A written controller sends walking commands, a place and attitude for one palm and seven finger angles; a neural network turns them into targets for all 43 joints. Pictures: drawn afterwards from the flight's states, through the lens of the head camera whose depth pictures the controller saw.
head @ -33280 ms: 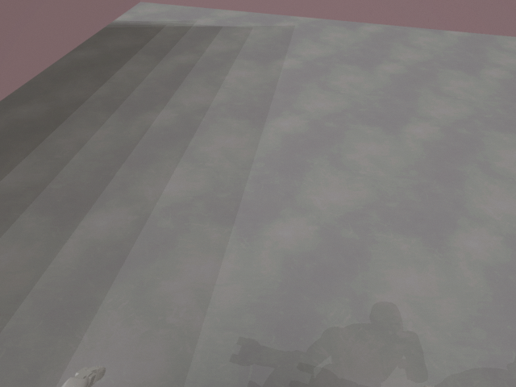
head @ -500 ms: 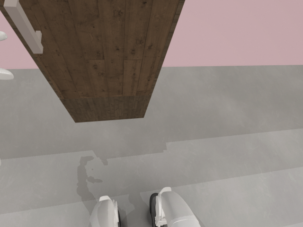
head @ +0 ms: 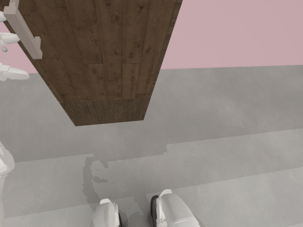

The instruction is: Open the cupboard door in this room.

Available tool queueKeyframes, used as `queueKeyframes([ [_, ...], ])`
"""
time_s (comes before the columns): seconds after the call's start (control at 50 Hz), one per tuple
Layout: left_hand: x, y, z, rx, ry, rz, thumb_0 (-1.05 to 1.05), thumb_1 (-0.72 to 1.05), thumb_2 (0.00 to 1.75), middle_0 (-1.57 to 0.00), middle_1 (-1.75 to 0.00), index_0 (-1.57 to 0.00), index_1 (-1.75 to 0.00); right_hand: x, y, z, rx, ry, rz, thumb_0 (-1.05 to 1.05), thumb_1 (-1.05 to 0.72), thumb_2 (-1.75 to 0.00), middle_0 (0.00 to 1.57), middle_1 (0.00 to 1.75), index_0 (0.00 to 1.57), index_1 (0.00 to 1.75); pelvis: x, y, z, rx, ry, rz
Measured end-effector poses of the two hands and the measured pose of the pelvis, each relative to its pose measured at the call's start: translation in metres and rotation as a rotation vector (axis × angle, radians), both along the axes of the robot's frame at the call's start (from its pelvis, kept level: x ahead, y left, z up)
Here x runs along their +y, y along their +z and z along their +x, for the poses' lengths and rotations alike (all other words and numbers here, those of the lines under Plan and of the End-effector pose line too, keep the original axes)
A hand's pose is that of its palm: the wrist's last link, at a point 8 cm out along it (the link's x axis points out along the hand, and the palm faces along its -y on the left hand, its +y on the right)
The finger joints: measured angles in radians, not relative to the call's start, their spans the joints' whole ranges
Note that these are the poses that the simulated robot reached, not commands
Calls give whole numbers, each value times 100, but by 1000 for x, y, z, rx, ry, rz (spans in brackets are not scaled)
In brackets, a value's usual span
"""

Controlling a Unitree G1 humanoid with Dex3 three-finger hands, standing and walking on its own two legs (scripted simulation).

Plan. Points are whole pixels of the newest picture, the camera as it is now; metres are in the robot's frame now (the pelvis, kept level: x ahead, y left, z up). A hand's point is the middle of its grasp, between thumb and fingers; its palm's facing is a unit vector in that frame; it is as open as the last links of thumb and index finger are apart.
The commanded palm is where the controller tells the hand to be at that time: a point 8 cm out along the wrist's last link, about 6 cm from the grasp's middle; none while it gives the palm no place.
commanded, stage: slide the fingers in behind the handle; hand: left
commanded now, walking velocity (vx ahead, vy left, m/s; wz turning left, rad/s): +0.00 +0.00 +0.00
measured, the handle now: (26, 29) +0.57 +0.24 +0.09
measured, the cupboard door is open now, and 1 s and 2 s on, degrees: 0 0 0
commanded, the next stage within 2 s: close the thumb around the handle in 1.20 s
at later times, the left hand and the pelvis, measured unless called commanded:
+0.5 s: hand (24, 50) +0.52 +0.24 +0.08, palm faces +0.05 -1.00 -0.01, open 13.9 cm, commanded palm +0.50 +0.27 +0.08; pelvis +0.00 -0.01 +0.00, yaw +0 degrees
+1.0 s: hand (33, 49) +0.52 +0.22 +0.08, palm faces +0.05 -1.00 -0.01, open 13.9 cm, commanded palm +0.50 +0.26 +0.08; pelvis +0.00 -0.01 +0.00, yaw +1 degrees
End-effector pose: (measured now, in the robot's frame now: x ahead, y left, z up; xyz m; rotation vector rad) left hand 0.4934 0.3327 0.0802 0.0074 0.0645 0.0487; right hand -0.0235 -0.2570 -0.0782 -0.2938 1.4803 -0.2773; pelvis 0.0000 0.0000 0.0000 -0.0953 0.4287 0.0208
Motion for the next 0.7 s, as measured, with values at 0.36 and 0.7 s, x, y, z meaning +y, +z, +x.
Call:
queueKeyframes([
  [0.36,-31,-2,1,-13,-14,11,-1,-49,30,-30,-120,-30,-121,-13,-2,19,-37,23,-2,0,-91,-90,21,30,20,30,-7,3,3,-14,5,11],
  [0.7,-41,1,1,-18,6,3,-1,-49,30,-29,-122,-30,-120,-16,-5,17,-40,19,14,0,-91,-90,21,30,20,30,-12,3,3,-21,7,20],
])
